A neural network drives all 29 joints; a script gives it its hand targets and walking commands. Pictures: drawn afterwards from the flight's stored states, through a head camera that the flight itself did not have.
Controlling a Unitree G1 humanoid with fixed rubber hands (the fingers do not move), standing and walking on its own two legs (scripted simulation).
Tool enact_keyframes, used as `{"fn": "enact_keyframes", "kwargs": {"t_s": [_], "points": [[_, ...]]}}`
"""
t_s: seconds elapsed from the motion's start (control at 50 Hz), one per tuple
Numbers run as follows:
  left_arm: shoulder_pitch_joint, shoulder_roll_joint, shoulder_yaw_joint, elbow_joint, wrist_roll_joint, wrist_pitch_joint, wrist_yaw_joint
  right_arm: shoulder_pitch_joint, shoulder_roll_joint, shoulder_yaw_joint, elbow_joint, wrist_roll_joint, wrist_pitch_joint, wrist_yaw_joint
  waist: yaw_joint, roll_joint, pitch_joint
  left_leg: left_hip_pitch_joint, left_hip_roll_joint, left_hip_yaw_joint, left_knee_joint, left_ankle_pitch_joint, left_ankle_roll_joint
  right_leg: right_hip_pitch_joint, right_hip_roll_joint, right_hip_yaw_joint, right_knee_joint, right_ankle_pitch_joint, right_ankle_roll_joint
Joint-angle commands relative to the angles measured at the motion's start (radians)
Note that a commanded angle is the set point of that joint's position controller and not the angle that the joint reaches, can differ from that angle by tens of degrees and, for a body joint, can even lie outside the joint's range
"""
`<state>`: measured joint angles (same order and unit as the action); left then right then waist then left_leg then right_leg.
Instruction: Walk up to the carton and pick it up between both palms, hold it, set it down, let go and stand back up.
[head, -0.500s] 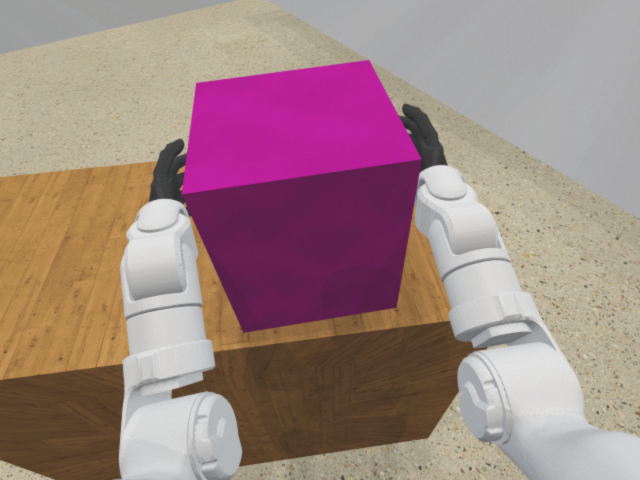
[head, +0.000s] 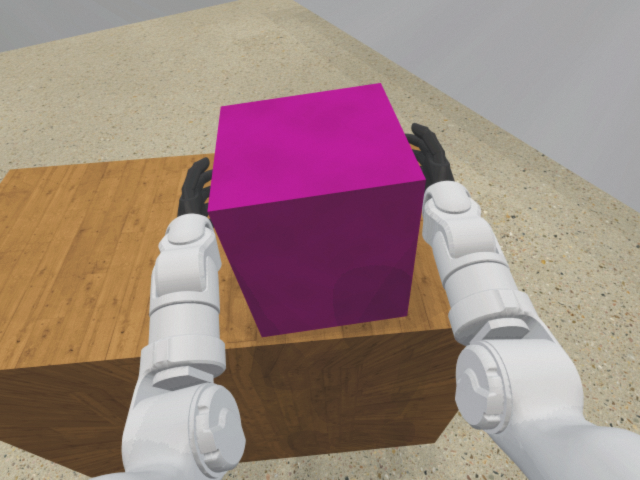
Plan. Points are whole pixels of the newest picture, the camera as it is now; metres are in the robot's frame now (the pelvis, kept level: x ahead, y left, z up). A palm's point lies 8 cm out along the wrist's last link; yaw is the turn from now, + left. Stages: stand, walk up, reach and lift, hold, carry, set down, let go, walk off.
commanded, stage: set down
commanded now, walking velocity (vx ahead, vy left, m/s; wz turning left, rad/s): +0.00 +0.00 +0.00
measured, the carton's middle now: (318, 216) +0.44 -0.01 +0.10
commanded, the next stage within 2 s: none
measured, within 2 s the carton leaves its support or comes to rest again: rests again in 0.62 s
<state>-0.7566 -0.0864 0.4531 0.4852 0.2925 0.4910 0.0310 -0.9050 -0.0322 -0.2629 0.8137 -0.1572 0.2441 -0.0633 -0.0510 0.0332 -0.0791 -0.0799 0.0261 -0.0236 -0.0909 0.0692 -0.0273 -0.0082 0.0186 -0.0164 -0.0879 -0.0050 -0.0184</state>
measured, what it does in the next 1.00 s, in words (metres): stands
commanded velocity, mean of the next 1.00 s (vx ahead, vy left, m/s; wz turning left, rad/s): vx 0.00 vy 0.00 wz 0.00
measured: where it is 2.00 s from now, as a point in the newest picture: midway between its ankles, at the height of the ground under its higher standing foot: outside the picture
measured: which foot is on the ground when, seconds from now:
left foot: down 0.00-1.00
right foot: down 0.00-1.00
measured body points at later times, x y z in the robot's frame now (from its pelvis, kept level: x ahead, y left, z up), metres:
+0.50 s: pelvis +0.00 +0.00 +0.00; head +0.04 -0.01 +0.45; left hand +0.44 +0.14 +0.10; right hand +0.45 -0.16 +0.12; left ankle +0.00 +0.14 -0.75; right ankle -0.04 -0.10 -0.75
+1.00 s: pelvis +0.00 +0.00 +0.00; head +0.04 -0.01 +0.45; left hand +0.43 +0.14 +0.10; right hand +0.44 -0.17 +0.11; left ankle +0.00 +0.14 -0.75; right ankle -0.04 -0.10 -0.75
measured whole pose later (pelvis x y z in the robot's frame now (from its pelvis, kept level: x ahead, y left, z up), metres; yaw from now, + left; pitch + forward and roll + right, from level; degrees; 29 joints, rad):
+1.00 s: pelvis +0.00 +0.00 +0.00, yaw +1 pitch +13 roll +0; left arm -0.77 -0.12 0.51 0.72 0.34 0.21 0.06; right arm -0.85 0.00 -0.47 0.86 -0.34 0.10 0.01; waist -0.03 0.04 -0.17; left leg -0.22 0.02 -0.04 -0.09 0.09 -0.02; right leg -0.14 0.02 -0.04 -0.09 0.01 -0.02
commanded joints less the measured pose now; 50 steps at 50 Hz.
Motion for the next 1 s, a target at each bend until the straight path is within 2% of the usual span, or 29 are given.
{"fn": "enact_keyframes", "kwargs": {"t_s": [0.0, 0.28, 0.4, 0.56, 0.98], "points": [[-0.811, -0.375, -0.325, -0.162, -0.085, -0.135, -0.070, -0.638, 0.522, 0.227, -0.134, 0.039, -0.058, 0.148, 0.000, -0.028, -0.657, 0.255, -0.048, 0.013, 0.018, 0.328, 0.067, 0.179, 0.038, -0.018, 0.115, 0.493, 0.070], [-0.837, -0.404, -0.274, -0.029, -0.052, -0.234, -0.054, -0.642, 0.539, 0.119, -0.036, -0.060, -0.105, 0.192, 0.003, -0.029, -0.723, 0.210, -0.048, 0.010, 0.015, 0.348, 0.070, 0.125, 0.046, -0.039, 0.099, 0.496, 0.060], [-0.813, -0.441, -0.284, -0.021, -0.052, -0.256, -0.049, -0.627, 0.568, 0.128, -0.037, -0.065, -0.124, 0.194, 0.003, -0.033, -0.763, 0.185, -0.056, 0.016, 0.019, 0.396, 0.073, 0.163, 0.048, -0.039, 0.113, 0.587, 0.056], [-0.791, -0.467, -0.300, -0.013, -0.049, -0.284, -0.050, -0.595, 0.579, 0.130, -0.040, -0.077, -0.148, 0.194, -0.002, -0.031, -0.778, 0.174, -0.059, 0.018, 0.025, 0.416, 0.067, 0.159, 0.051, -0.043, 0.115, 0.617, 0.055], [-0.677, -0.411, -0.208, 0.146, 0.015, -0.358, -0.079, -0.504, 0.528, 0.041, 0.001, -0.174, -0.181, 0.222, 0.026, -0.060, -0.643, 0.045, -0.056, 0.015, -0.033, 0.223, 0.081, 0.143, 0.047, -0.041, 0.086, 0.457, 0.070]]}}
